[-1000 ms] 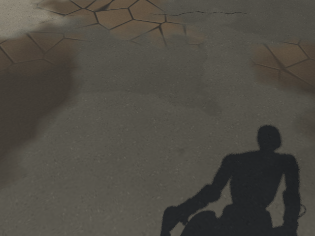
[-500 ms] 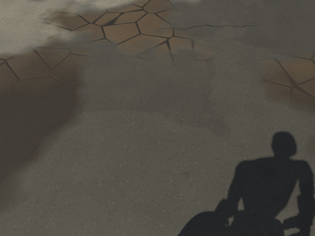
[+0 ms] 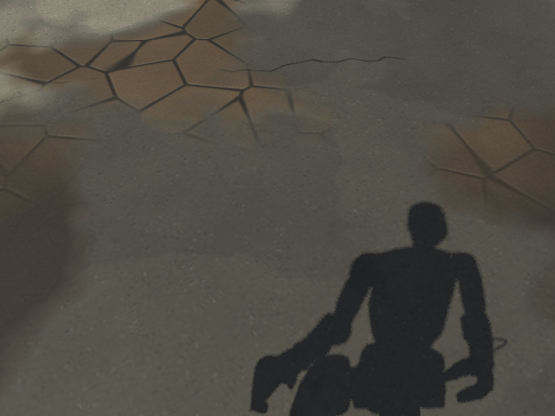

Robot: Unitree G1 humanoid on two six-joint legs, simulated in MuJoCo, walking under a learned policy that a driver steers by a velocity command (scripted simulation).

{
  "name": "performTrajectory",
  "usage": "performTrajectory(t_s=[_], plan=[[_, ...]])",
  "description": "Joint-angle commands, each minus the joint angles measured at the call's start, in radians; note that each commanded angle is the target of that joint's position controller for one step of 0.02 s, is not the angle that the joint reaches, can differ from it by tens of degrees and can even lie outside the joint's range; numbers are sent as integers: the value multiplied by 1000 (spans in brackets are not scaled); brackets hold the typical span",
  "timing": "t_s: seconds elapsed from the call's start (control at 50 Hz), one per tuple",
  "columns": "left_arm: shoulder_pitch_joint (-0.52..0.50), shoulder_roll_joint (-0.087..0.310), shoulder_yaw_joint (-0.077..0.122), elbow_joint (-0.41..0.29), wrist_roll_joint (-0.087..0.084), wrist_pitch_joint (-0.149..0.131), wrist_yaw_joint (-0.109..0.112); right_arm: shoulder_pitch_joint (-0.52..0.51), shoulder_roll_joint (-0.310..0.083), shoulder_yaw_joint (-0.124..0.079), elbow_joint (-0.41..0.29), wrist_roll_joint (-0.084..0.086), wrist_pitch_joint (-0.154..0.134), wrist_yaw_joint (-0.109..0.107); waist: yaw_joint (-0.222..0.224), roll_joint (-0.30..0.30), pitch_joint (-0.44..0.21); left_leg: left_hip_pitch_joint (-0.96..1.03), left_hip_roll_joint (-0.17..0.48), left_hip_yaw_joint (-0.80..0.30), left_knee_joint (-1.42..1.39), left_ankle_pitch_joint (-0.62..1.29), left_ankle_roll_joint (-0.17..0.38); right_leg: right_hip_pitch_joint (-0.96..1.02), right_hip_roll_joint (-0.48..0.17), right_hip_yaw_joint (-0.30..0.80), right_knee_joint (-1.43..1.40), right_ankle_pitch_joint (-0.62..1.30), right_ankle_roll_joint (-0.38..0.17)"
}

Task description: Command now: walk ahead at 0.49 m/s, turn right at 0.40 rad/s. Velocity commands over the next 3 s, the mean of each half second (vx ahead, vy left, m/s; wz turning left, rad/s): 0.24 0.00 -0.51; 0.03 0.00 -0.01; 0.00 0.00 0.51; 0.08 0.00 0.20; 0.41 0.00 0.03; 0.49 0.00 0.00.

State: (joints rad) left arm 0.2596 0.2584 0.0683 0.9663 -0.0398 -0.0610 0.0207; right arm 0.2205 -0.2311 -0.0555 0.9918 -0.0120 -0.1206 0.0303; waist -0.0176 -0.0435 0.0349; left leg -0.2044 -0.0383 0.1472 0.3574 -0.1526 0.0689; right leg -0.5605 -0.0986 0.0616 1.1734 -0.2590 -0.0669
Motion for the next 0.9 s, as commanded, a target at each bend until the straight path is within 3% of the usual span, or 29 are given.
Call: performTrajectory(t_s=[0.02, 0.04, 0.1, 0.18, 0.24, 0.28, 0.3, 0.32, 0.34, 0.36, 0.38, 0.4, 0.42, 0.44, 0.48, 0.52, 0.56, 0.64, 0.7, 0.74, 0.76, 0.78, 0.8, 0.82, 0.84, 0.86, 0.9], plan=[[62, 33, 19, -39, 6, 25, 4, -43, -106, -18, -43, -6, -21, -17, 45, 104, 13, -19, 293, -188, -265, 40, 115, -83, -61, 69, -36, 111, 6], [29, 37, 22, -53, 9, 25, 2, -29, -113, -20, -38, -8, -19, -24, 39, 93, 24, 1, 294, -168, -270, 57, 115, -127, -58, 79, -79, 158, 12], [-50, 31, 21, -95, 23, 11, -17, -32, -131, -18, -47, -16, -4, -49, 37, 81, 43, 10, 260, -32, -227, 341, 92, -110, -28, 25, -282, 297, 36], [-190, -2, 1, -169, 38, 14, -51, 26, -176, -24, -44, 4, 28, -78, -13, 75, 25, 85, 269, 52, -138, 534, 79, -48, 9, -100, -468, 353, 41], [-192, 34, 11, -215, 37, 25, -69, 30, -207, -37, -52, 25, 61, -85, 1, 106, -12, 209, 311, 55, -19, 668, 70, -29, 47, -131, -528, 214, 11], [-99, 86, 33, -216, 35, 24, -78, -8, -224, -48, -77, 38, 78, -92, 56, 132, -70, 237, 310, 58, 155, 815, 44, 84, 104, -164, -568, 123, -27], [8, 131, 55, -195, 32, 17, -75, -28, -218, -47, -91, 42, 86, -92, 113, 105, -125, 215, 270, 75, 327, 767, 9, 224, 143, -169, -676, 208, -58], [81, 214, 84, -190, 36, 15, -53, 9, -199, -39, -104, 24, 81, -84, 139, -5, -195, 49, 203, 79, 590, 475, -60, 452, 69, -29, -723, 563, -109], [57, 305, 93, -204, 46, 24, -31, 94, -66, -3, -138, -43, 68, -65, 18, -236, -291, -303, 31, 32, 928, -515, -123, 747, -174, 315, -593, 1131, -257], [76, 276, 79, -241, 62, 20, -40, 121, -113, -3, -147, -7, 49, -45, 53, -165, -506, -413, -35, -209, 1118, -601, -126, 848, -297, 616, -710, 896, -417], [20, 224, 68, -269, 56, 20, -44, 14, -162, -18, -168, 31, 44, -38, 80, -43, -418, -482, 12, -255, 1118, -491, -104, 768, -244, 517, -769, 708, -365], [-54, 181, 57, -277, 32, 21, -37, -44, -161, -19, -185, 34, 48, -46, 58, 28, -288, -514, 49, -242, 1043, -386, -99, 637, -191, 411, -801, 547, -299], [-104, 151, 47, -288, 22, 25, -30, -60, -163, -23, -176, 18, 62, -61, 32, 79, -207, -485, 85, -240, 963, -326, -105, 498, -149, 348, -830, 454, -253], [-126, 138, 44, -294, 26, 30, -24, -59, -178, -31, -184, 8, 76, -71, 6, 60, -172, -425, 98, -245, 894, -295, -105, 391, -119, 317, -849, 402, -234], [-124, 150, 47, -304, 46, 34, -17, -40, -155, -31, -193, 2, 95, -76, -16, 5, -162, -351, 79, -228, 802, -261, -111, 299, -74, 279, -865, 418, -218], [-101, 178, 57, -311, 44, 36, -6, -44, -134, -25, -198, 1, 99, -85, -10, -18, -178, -347, 62, -226, 701, -238, -128, 300, -58, 264, -856, 451, -212], [-90, 192, 62, -322, 36, 47, 7, -69, -134, -23, -208, 1, 105, -91, 2, -29, -198, -355, 54, -239, 631, -202, -145, 314, -53, 286, -853, 350, -200], [-115, 133, 32, -328, 53, 60, 18, -74, -128, -18, -199, 11, 116, -88, 19, -74, -189, -283, 91, -221, 526, -119, -157, 263, -40, 240, -867, 123, -166], [-105, 78, 3, -298, 73, 55, 5, -68, -110, -8, -189, 11, 106, -75, 31, -92, -170, -150, 105, -200, 396, -125, -142, 227, -41, 209, -863, 46, -155], [-109, 77, -6, -279, 71, 51, -4, -45, -107, -6, -181, 12, 95, -61, 10, -82, -138, -51, 81, -162, 229, -68, -112, 210, -35, 189, -827, -6, -126], [-76, 84, -7, -263, 65, 48, -6, -55, -124, -9, -189, 4, 91, -55, 11, -64, -111, -30, 73, -158, 130, -8, -91, 220, -15, 180, -805, -9, -90], [-51, 96, -4, -259, 65, 44, -2, -70, -175, -16, -207, -8, 88, -52, 30, -21, -98, -25, 126, -234, 103, 109, -61, 230, 14, 165, -750, -7, -46], [1, 110, 3, -265, 74, 38, 3, -92, -258, -32, -226, -8, 90, -54, 92, 116, -94, -31, 207, -332, 108, 270, -9, 215, 97, 89, -660, -50, -8], [-32, 96, 4, -276, 74, 35, 7, -97, -250, -39, -216, 6, 94, -50, 91, 238, -84, -111, 230, -399, 50, 161, 53, 257, 156, -20, -616, -29, 32], [-86, 109, 9, -286, 70, 38, 14, -105, -207, -31, -226, 8, 93, -47, 68, 241, -60, -154, 238, -449, 15, 83, 66, 280, 148, -32, -601, -2, 44], [-116, 109, 14, -295, 62, 45, 19, -99, -196, -30, -228, 8, 92, -47, 54, 241, -60, -156, 231, -461, 15, 68, 58, 291, 143, -36, -593, 20, 40], [-110, 101, 21, -300, 58, 63, 23, -79, -218, -40, -240, 14, 90, -49, 42, 241, -64, -150, 214, -470, 38, 72, 50, 299, 138, -38, -585, 35, 28]])
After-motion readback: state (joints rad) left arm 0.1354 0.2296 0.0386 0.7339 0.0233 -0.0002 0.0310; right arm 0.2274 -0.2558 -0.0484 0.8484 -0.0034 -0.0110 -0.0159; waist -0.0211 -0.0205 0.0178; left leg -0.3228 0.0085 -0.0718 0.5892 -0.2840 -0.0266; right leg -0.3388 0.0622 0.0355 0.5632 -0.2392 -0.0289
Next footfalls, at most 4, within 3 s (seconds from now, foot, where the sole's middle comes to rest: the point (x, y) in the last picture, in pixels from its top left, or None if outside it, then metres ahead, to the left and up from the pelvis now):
0.32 right None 0.31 -0.14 -0.78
0.78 left None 0.36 0.09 -0.78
1.30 left None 0.33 0.13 -0.78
1.78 right None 0.34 -0.10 -0.78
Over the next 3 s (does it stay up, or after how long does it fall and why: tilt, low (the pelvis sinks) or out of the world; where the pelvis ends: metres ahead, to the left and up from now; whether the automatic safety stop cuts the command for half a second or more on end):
stays up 0.81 0.11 -0.01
